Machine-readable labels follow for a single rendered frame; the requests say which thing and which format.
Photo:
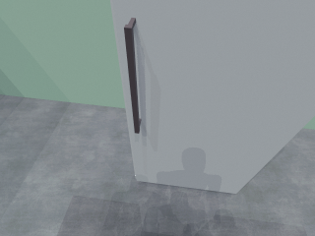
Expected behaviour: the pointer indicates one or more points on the fridge door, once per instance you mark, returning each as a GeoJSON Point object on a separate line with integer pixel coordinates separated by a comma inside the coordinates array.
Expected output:
{"type": "Point", "coordinates": [222, 85]}

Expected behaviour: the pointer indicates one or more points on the handle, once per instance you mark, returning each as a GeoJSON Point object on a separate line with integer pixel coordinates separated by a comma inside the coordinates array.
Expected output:
{"type": "Point", "coordinates": [131, 62]}

